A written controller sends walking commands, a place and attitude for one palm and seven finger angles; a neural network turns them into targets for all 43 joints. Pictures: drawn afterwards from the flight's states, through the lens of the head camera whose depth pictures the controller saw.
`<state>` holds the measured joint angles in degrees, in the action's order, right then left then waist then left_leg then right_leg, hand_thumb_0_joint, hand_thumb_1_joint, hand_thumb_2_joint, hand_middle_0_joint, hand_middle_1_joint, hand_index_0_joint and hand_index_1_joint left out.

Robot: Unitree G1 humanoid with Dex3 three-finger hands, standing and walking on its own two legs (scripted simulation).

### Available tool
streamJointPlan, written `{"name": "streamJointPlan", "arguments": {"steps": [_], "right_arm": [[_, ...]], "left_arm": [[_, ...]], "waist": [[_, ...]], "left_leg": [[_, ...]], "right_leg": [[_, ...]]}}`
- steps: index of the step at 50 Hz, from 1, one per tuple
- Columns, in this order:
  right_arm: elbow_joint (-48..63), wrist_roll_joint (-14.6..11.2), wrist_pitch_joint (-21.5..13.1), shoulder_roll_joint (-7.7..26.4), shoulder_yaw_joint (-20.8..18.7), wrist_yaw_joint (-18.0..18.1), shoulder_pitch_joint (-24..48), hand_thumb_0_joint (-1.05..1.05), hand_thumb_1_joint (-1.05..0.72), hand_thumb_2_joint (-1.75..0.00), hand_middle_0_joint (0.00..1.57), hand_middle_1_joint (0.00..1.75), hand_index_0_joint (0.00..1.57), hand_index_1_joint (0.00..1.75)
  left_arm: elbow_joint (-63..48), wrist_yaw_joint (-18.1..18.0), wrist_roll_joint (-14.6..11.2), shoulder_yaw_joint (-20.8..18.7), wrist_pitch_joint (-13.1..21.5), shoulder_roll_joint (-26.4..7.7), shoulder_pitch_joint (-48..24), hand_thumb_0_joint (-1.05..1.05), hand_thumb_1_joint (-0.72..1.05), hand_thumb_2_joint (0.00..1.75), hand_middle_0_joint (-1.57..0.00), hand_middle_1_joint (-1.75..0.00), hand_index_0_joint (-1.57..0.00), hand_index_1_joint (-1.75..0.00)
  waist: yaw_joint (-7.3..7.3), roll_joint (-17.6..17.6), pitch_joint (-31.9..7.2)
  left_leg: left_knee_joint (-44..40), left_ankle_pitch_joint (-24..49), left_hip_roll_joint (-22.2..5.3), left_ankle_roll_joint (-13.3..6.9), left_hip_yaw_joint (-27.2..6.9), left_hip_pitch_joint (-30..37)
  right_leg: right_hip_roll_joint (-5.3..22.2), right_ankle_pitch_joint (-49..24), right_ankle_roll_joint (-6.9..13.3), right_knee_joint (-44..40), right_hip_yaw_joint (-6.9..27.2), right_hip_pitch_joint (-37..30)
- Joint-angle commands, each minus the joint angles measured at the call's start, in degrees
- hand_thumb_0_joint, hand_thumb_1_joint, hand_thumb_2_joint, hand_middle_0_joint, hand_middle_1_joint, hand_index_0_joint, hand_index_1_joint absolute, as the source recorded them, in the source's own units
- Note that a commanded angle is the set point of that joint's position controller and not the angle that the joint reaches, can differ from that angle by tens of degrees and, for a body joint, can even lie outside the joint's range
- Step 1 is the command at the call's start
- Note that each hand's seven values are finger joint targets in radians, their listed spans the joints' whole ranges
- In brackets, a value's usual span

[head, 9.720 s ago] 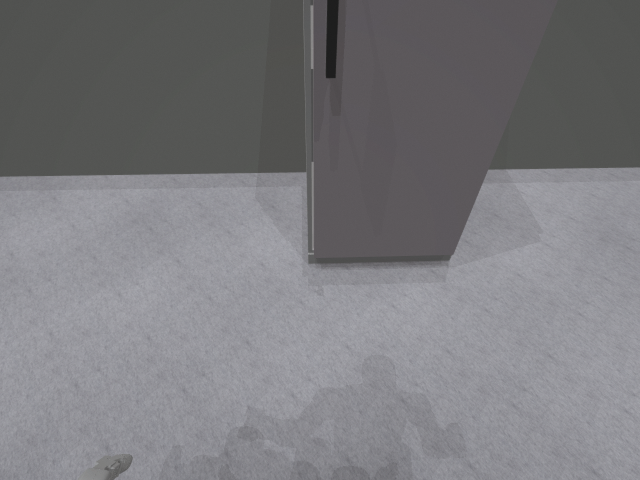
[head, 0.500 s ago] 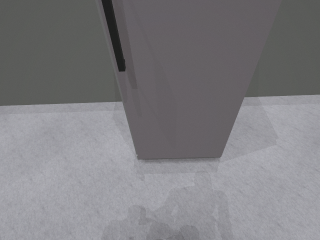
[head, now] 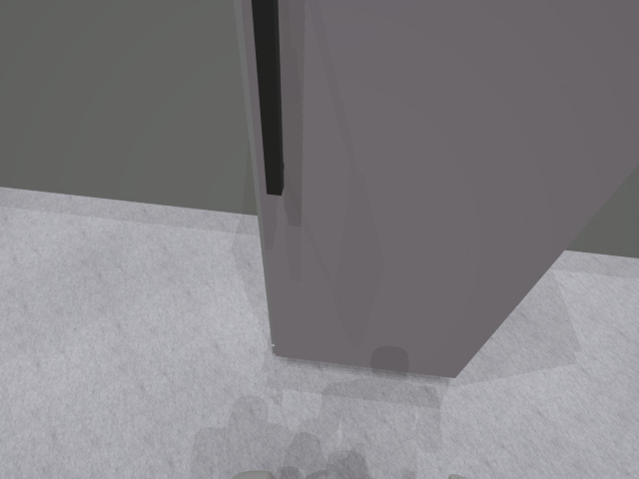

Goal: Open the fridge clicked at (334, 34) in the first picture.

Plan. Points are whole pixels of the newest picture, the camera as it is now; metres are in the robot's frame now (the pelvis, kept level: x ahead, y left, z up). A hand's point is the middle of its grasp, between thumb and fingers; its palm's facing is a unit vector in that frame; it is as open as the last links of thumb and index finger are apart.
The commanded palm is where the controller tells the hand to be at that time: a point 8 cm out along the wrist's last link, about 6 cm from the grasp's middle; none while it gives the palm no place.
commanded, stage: come to a stop and stand still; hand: left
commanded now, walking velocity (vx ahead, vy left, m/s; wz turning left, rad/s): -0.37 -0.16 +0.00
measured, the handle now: (271, 54) +0.51 +0.13 +0.27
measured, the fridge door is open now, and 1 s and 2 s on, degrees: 0 0 0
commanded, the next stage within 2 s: look again from close up in 1.72 s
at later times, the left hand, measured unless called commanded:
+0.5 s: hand out of the picture +0.08 +0.13 -0.15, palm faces +0.00 -0.96 -0.28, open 7.4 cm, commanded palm none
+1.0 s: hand out of the picture -0.06 +0.16 -0.17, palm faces +0.11 -0.97 -0.21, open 7.4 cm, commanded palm none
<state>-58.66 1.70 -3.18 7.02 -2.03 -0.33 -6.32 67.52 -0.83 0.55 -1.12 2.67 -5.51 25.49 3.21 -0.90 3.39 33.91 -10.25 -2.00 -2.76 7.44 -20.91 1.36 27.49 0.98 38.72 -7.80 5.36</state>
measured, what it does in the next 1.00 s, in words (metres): steps on the spot: right foot, then left foot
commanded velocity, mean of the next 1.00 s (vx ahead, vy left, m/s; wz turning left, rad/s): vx -0.02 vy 0.02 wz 0.00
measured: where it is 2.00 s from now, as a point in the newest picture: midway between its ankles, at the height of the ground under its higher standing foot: outside the picture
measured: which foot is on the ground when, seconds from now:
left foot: down 0.00-0.44, up 0.46-0.94, down 0.96-1.00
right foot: up 0.00-0.42, down 0.44-0.98, up 1.00-1.00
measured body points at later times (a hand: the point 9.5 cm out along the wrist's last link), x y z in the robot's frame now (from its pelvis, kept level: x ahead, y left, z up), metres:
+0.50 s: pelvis +0.01 -0.06 +0.01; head +0.02 -0.09 +0.45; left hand +0.08 +0.18 -0.13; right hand +0.04 -0.30 -0.16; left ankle +0.06 +0.08 -0.71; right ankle +0.02 -0.17 -0.73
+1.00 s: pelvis -0.03 -0.03 +0.01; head -0.03 -0.02 +0.46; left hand -0.06 +0.21 -0.15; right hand +0.03 -0.27 -0.13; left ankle -0.05 +0.10 -0.73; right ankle +0.02 -0.17 -0.72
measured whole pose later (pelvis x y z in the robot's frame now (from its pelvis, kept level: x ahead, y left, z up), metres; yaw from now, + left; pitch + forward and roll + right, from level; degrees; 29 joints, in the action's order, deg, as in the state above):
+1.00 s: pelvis -0.03 -0.03 +0.01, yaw -1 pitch -1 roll +0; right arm -58.8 1.1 0.4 10.7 -2.8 0.5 -12.6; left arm 62.2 -1.1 1.0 -3.1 -2.4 -10.7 18.7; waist 2.8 -1.5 0.8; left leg 27.0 -16.0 -0.7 0.7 2.0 -9.8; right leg 4.3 14.3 -1.4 31.7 -2.6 18.9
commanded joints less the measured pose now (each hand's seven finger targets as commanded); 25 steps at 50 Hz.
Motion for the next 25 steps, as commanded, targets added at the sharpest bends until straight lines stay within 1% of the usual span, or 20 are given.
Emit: {"name": "streamJointPlan", "arguments": {"steps": [1, 2, 3, 4, 5, 6, 8, 9, 12, 14, 15, 17, 18, 19, 20, 21, 22, 23, 24, 25], "right_arm": [[-1.9, -0.8, 0.4, 9.9, -1.2, 2.4, -13.1, 0.00, -0.90, -0.90, 0.20, 0.30, 0.20, 0.30], [-0.9, -0.9, 0.5, 7.8, -0.4, 2.7, -8.3, 0.00, -0.90, -0.90, 0.20, 0.30, 0.20, 0.30], [-0.3, -0.9, 0.6, 6.6, 0.1, 2.8, -6.4, 0.00, -0.90, -0.90, 0.20, 0.30, 0.20, 0.30], [-0.5, -0.9, 0.5, 6.1, 0.3, 2.9, -5.3, 0.00, -0.90, -0.90, 0.20, 0.30, 0.20, 0.30], [-0.6, -0.9, 0.7, 6.4, 0.0, 3.1, -5.2, 0.00, -0.90, -0.90, 0.20, 0.30, 0.20, 0.30], [-0.4, -1.0, 1.2, 7.0, -0.7, 3.3, -5.6, 0.00, -0.90, -0.90, 0.20, 0.30, 0.20, 0.30], [0.0, -1.0, 2.1, 8.9, -1.4, 3.5, -5.6, 0.00, -0.90, -0.90, 0.20, 0.30, 0.20, 0.30], [0.1, -0.9, 2.3, 9.1, -1.7, 3.6, -5.9, 0.00, -0.90, -0.90, 0.20, 0.30, 0.20, 0.30], [1.1, -0.6, 3.0, 10.5, -2.6, 3.4, -4.8, 0.00, -0.90, -0.90, 0.20, 0.30, 0.20, 0.30], [1.3, -0.2, 3.3, 10.4, -2.9, 3.1, -4.8, 0.00, -0.90, -0.90, 0.20, 0.30, 0.20, 0.30], [1.6, -0.1, 3.4, 10.8, -3.1, 2.9, -4.7, 0.00, -0.90, -0.90, 0.20, 0.30, 0.20, 0.30], [1.7, 0.0, 3.6, 11.0, -3.3, 2.5, -4.3, 0.00, -0.90, -0.90, 0.20, 0.30, 0.20, 0.30], [1.6, -0.1, 3.8, 10.9, -3.3, 2.2, -4.2, 0.00, -0.90, -0.90, 0.20, 0.30, 0.20, 0.30], [1.5, -0.3, 3.8, 10.5, -3.2, 2.0, -4.5, 0.00, -0.90, -0.90, 0.20, 0.30, 0.20, 0.30], [1.4, -0.6, 3.9, 9.8, -3.1, 1.7, -5.3, 0.00, -0.90, -0.90, 0.20, 0.30, 0.20, 0.30], [1.4, -1.2, 4.0, 7.0, -2.7, 1.3, -6.7, 0.00, -0.90, -0.90, 0.20, 0.30, 0.20, 0.30], [2.9, -1.5, 4.4, 3.3, -1.8, 1.0, -7.1, 0.00, -0.90, -0.90, 0.20, 0.30, 0.20, 0.30], [3.7, -1.2, 5.3, 5.8, -2.3, 0.9, -4.8, 0.00, -0.90, -0.90, 0.20, 0.30, 0.20, 0.30], [4.1, -0.9, 6.0, 6.1, -2.6, 0.8, -3.9, 0.00, -0.90, -0.90, 0.20, 0.30, 0.20, 0.30], [3.3, -0.5, 6.2, 6.5, -2.5, 0.8, -4.4, 0.00, -0.90, -0.90, 0.20, 0.30, 0.20, 0.30]], "left_arm": [[-3.9, -1.5, 0.1, -0.5, 0.1, -4.2, 0.1, 0.00, 0.90, 0.90, -0.20, -0.30, -0.20, -0.30], [-3.2, -1.5, 0.0, -0.5, -0.7, -3.2, -0.2, 0.00, 0.90, 0.90, -0.20, -0.30, -0.20, -0.30], [-3.0, -1.3, 0.1, -0.5, -1.4, -2.7, 0.0, 0.00, 0.90, 0.90, -0.20, -0.30, -0.20, -0.30], [-2.6, -1.3, 0.1, -0.4, -1.9, -2.7, 0.7, 0.00, 0.90, 0.90, -0.20, -0.30, -0.20, -0.30], [-2.5, -1.3, 0.1, -0.6, -2.6, -2.8, 1.6, 0.00, 0.90, 0.90, -0.20, -0.30, -0.20, -0.30], [-2.9, -1.4, 0.3, -1.1, -3.5, -3.3, 1.6, 0.00, 0.90, 0.90, -0.20, -0.30, -0.20, -0.30], [-4.2, -1.2, 0.7, -1.8, -4.9, -4.7, 0.8, 0.00, 0.90, 0.90, -0.20, -0.30, -0.20, -0.30], [-5.3, -1.1, 1.0, -2.2, -5.1, -5.4, -0.6, 0.00, 0.90, 0.90, -0.20, -0.30, -0.20, -0.30], [-8.1, -1.0, 1.1, -2.9, -6.0, -6.2, -3.8, 0.00, 0.90, 0.90, -0.20, -0.30, -0.20, -0.30], [-9.8, -0.8, 1.0, -2.9, -5.8, -6.5, -6.4, 0.00, 0.90, 0.90, -0.20, -0.30, -0.20, -0.30], [-10.6, -0.8, 0.8, -2.7, -5.7, -6.3, -7.4, 0.00, 0.90, 0.90, -0.20, -0.30, -0.20, -0.30], [-11.1, -0.8, 0.5, -2.4, -5.0, -6.1, -7.7, 0.00, 0.90, 0.90, -0.20, -0.30, -0.20, -0.30], [-10.8, -0.9, 0.4, -2.3, -4.6, -6.3, -6.8, 0.00, 0.90, 0.90, -0.20, -0.30, -0.20, -0.30], [-10.5, -0.9, 0.6, -2.3, -3.9, -6.8, -5.6, 0.00, 0.90, 0.90, -0.20, -0.30, -0.20, -0.30], [-9.9, -1.0, 0.8, -2.3, -3.4, -7.5, -4.6, 0.00, 0.90, 0.90, -0.20, -0.30, -0.20, -0.30], [-10.1, -1.3, 1.2, -2.4, -2.6, -10.6, -4.7, 0.00, 0.90, 0.90, -0.20, -0.30, -0.20, -0.30], [-11.1, -1.5, 1.4, -2.8, -2.0, -15.1, -7.3, 0.00, 0.90, 0.90, -0.20, -0.30, -0.20, -0.30], [-12.2, -1.3, 1.1, -3.0, -2.3, -16.9, -8.0, 0.00, 0.90, 0.90, -0.20, -0.30, -0.20, -0.30], [-12.6, -1.4, 1.2, -3.3, -2.5, -16.8, -9.7, 0.00, 0.90, 0.90, -0.20, -0.30, -0.20, -0.30], [-12.5, -1.5, 1.1, -3.7, -2.4, -16.5, -11.2, 0.00, 0.90, 0.90, -0.20, -0.30, -0.20, -0.30]], "waist": [[-4.90, 8.0, -6.5], [-3.16, 6.5, -2.7], [-2.36, 4.8, -0.4], [-1.54, 4.4, -0.2], [-1.47, 3.9, -1.8], [-1.78, 4.4, -3.6], [-2.18, 4.5, -5.1], [-2.45, 4.5, -4.6], [-2.74, 7.9, -4.3], [-3.04, 10.3, -3.5], [-3.27, 11.2, -4.1], [-3.28, 13.9, -4.9], [-2.69, 13.9, -5.7], [-1.88, 11.7, -5.5], [-1.42, 8.4, -6.2], [-1.52, 0.2, -6.7], [-2.69, -13.0, -4.4], [-0.78, -10.8, -3.2], [-1.26, -9.0, -1.4], [-1.63, -11.4, -0.3]], "left_leg": [[-14.6, 34.0, -21.1, -10.2, -19.9, 17.6], [-16.1, 32.7, -19.3, -8.7, -17.1, 11.0], [-17.4, 31.6, -17.6, -7.4, -14.5, 6.4], [-17.8, 32.5, -16.3, -6.5, -12.7, 5.2], [-17.6, 32.9, -16.2, -6.4, -12.1, 6.2], [-17.1, 31.8, -16.5, -6.5, -11.4, 7.0], [-17.2, 26.6, -17.8, -7.5, -12.1, 8.7], [-16.8, 27.8, -18.2, -8.0, -13.0, 8.8], [-15.9, 25.2, -17.9, -8.1, -11.2, 8.9], [-14.7, 25.6, -16.9, -7.7, -10.8, 8.8], [-14.1, 25.3, -16.4, -7.4, -10.4, 9.1], [-13.4, 21.5, -15.0, -6.5, -9.9, 9.4], [-12.5, 18.4, -14.4, -5.7, -10.0, 8.7], [-10.1, 15.4, -12.8, -4.2, -8.9, 7.7], [-7.7, 8.7, -10.2, -1.9, -7.5, 5.4], [-1.7, -2.0, -5.8, 1.5, -4.9, 2.7], [2.8, -16.6, -0.2, 4.4, -2.2, -2.6], [9.0, -21.2, -0.4, 4.2, -5.3, -0.5], [13.3, -20.5, -0.7, 4.2, -6.9, -1.2], [16.5, -18.4, -0.5, 4.0, -8.2, -3.3]], "right_leg": [[3.3, 5.1, -0.8, 25.3, 6.9, 19.9], [4.6, 2.9, -1.7, 21.8, 7.7, 17.4], [5.2, 0.4, -2.3, 18.5, 7.8, 14.5], [5.2, -1.5, -2.7, 15.5, 7.6, 12.6], [4.6, -2.8, -3.1, 14.4, 7.2, 12.1], [4.2, -3.4, -3.3, 14.1, 6.8, 12.2], [3.6, -3.8, -3.4, 16.5, 6.6, 15.0], [3.4, -3.3, -3.3, 17.4, 6.9, 16.5], [2.7, -3.7, -3.6, 19.5, 7.3, 19.3], [2.5, -2.7, -3.3, 15.6, 6.7, 18.9], [2.4, -2.9, -3.2, 12.2, 6.3, 17.6], [1.9, -3.9, -2.9, 5.5, 4.6, 14.3], [1.7, -6.0, -2.7, 1.0, 4.4, 11.5], [1.2, -10.3, -2.7, -5.9, 3.5, 8.2], [1.5, -16.9, -2.9, -12.8, 3.6, 3.9], [7.3, -21.1, -1.6, -19.1, 10.7, 2.0], [17.9, -25.6, 2.6, -22.5, 22.7, 4.7], [22.3, -21.7, 7.2, -25.4, 24.6, 11.1], [22.0, -18.0, 8.5, -26.3, 24.3, 13.5], [20.4, -17.2, 8.1, -25.9, 24.9, 13.0]]}}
